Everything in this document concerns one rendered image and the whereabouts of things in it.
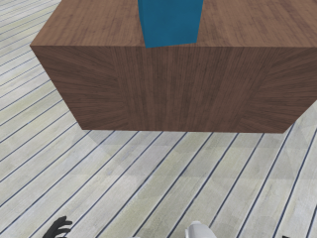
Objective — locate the pedestal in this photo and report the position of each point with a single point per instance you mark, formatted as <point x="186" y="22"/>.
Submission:
<point x="253" y="68"/>

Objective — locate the carton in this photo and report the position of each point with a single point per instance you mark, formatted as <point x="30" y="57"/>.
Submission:
<point x="169" y="22"/>

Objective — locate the robot right shin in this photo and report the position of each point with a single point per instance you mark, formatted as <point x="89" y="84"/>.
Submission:
<point x="195" y="222"/>

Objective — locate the left robot hand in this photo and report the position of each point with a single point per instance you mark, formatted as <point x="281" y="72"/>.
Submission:
<point x="53" y="230"/>

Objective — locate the right robot thigh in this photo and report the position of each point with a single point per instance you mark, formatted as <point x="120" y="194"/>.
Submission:
<point x="198" y="230"/>

